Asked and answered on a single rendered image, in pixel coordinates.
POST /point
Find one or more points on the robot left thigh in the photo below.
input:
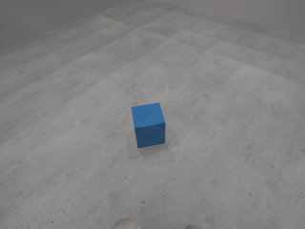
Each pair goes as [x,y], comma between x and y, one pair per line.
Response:
[127,223]

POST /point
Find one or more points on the carton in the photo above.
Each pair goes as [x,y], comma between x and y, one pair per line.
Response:
[149,125]

